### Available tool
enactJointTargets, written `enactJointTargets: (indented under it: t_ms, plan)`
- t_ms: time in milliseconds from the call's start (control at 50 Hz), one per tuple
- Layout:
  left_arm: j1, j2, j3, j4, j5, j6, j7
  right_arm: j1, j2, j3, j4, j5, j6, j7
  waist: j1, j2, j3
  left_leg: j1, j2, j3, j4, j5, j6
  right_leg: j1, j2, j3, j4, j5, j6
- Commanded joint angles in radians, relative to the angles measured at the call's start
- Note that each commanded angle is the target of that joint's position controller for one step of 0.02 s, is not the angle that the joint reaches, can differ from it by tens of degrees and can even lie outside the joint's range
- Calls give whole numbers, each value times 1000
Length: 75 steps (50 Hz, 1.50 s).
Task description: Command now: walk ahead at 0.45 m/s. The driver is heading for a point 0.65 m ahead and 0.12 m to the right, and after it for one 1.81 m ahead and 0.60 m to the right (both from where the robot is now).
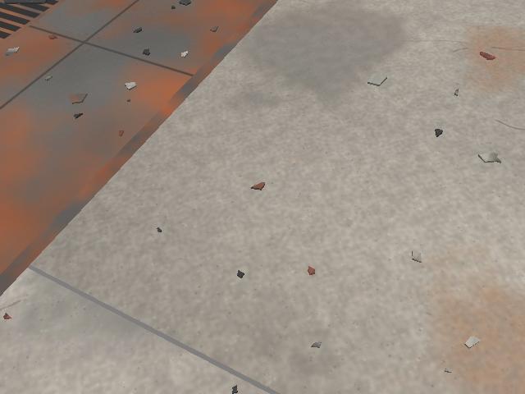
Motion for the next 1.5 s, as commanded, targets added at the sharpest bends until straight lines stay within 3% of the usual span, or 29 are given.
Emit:
enactJointTargets:
  t_ms: [20,100,160,180,200,220,240,280,360,500,600,680,720,740,760,780,800,820,860,1020,1120,1180,1200,1220,1240,1260,1300,1360,1500]
  plan:
    - [13,197,38,-44,-8,-7,12,-187,-18,11,-117,7,-21,17,18,-114,99,22,-40,45,-140,112,-5,-108,-230,114,-113,250,-145]
    - [24,206,48,-35,-18,5,12,-195,-64,0,-133,9,-25,31,-29,-121,90,58,-54,22,-213,68,54,12,-290,100,-39,436,-117]
    - [3,216,52,-48,-7,24,17,107,-154,-48,-49,6,-16,14,-205,-133,-127,480,-124,75,-215,11,128,-23,-232,32,346,855,-64]
    - [18,171,34,-74,16,25,20,283,-212,-65,-12,-3,-6,-1,-262,-30,-271,800,54,-126,-167,-36,183,-255,-185,15,656,563,-37]
    - [166,7,-10,-87,7,3,8,310,-286,-72,11,-14,-8,9,-157,275,-435,1074,297,-662,-323,-337,354,-600,25,53,1010,-235,18]
    - [72,138,19,-83,-25,-21,-1,292,-171,-45,8,-8,-11,11,-205,176,-371,1004,279,-761,-456,-488,324,-710,-10,167,1115,-291,3]
    - [-41,193,37,-127,-50,-35,-4,205,-138,-31,4,-7,-17,10,-189,129,-188,859,249,-600,-475,-429,278,-778,-61,135,1124,-209,-13]
    - [-97,166,38,-132,-33,-36,5,90,-95,-20,-4,-21,-27,11,-127,11,-65,603,179,-359,-516,-172,243,-703,-144,113,1026,-55,-8]
    - [-52,100,36,-120,-28,19,10,57,-72,-18,35,-27,-58,12,-62,36,-18,428,141,-154,-620,-43,237,-610,-184,134,935,19,20]
    - [-248,81,31,-200,-12,11,-12,94,-123,-26,80,-31,-57,-17,-115,-4,50,462,101,84,-662,76,193,-686,-146,88,564,383,46]
    - [-399,63,17,-291,-13,7,-43,196,-152,-36,126,-14,-19,-26,-177,-24,81,678,162,140,-593,180,180,-773,-128,26,417,333,13]
    - [-340,114,43,-333,-17,15,-64,173,-197,-49,115,-8,22,-40,-106,43,-11,779,184,188,-355,714,138,-630,-33,-74,407,121,-53]
    - [-58,211,101,-275,-23,22,-47,151,-195,-43,96,-8,36,-53,49,27,-167,624,129,226,41,745,84,-221,33,-64,336,149,-123]
    - [58,331,138,-258,-20,34,-24,223,-107,-13,54,-32,16,-47,38,-169,-293,234,32,227,413,245,23,178,-201,330,343,118,-255]
    - [24,332,128,-286,-24,25,-26,232,-44,15,30,-33,-26,-28,-14,-245,-421,-55,-163,21,662,-515,-7,377,-372,848,160,-21,-406]
    - [25,249,102,-291,-13,17,-28,109,-133,-8,6,7,-60,-10,44,-153,-366,-173,-101,-108,699,-476,23,356,-354,779,100,-43,-350]
    - [-18,211,92,-292,-10,10,-27,53,-136,-5,-17,26,-77,-4,25,-104,-234,-200,-56,-93,639,-392,45,225,-318,630,95,11,-307]
    - [-87,184,84,-303,-12,7,-26,49,-127,-5,-13,8,-82,-11,-28,-23,-141,-157,-14,-84,532,-326,44,62,-272,515,86,113,-274]
    - [-170,142,69,-338,4,6,-19,75,-139,-17,-2,-21,-62,-16,-92,-54,-81,-26,25,-84,422,-260,22,-135,-214,408,43,265,-256]
    - [-93,200,90,-323,-15,16,20,-111,-58,9,-68,-28,-37,-13,-38,-103,-25,93,-56,-30,-97,134,-64,-329,-99,243,32,262,-184]
    - [-34,188,90,-301,-22,29,26,-160,-113,-10,-94,-9,-56,5,-31,-135,-30,138,-81,-80,-235,104,-28,-208,-159,381,138,164,-152]
    - [-63,164,84,-313,-15,38,27,-14,-152,-36,-60,-13,-70,1,-117,-163,-77,331,-84,-55,-291,15,33,-195,-134,412,284,239,-108]
    - [-65,109,63,-328,-7,36,22,111,-192,-50,-47,-31,-75,-6,-176,-109,-196,557,25,-145,-268,-16,88,-272,-77,354,499,193,-73]
    - [63,39,42,-345,-15,28,22,232,-276,-71,-31,-46,-66,-11,-152,134,-354,929,259,-510,-288,-148,229,-578,63,220,845,-129,4]
    - [92,87,41,-358,-35,22,23,270,-249,-70,-3,-20,-53,-2,-149,302,-374,994,353,-832,-407,-443,288,-804,41,193,1048,-334,24]
    - [13,174,62,-343,-40,25,25,222,-163,-47,-20,-13,-50,-3,-176,156,-231,876,302,-728,-447,-553,246,-856,-12,214,1118,-246,29]
    - [-121,169,64,-369,-13,30,24,138,-106,-25,-17,-30,-38,-2,-160,38,-60,621,212,-462,-469,-318,205,-814,-68,164,1065,-118,30]
    - [-108,109,57,-368,-19,32,11,113,-76,-15,7,-30,-45,-2,-107,84,-25,489,139,-286,-527,-126,207,-712,-106,146,936,-65,24]
    - [-283,50,23,-412,-6,9,-12,153,-157,-33,60,-2,-35,-6,-144,38,-2,485,114,-87,-582,88,219,-666,-119,55,525,206,45]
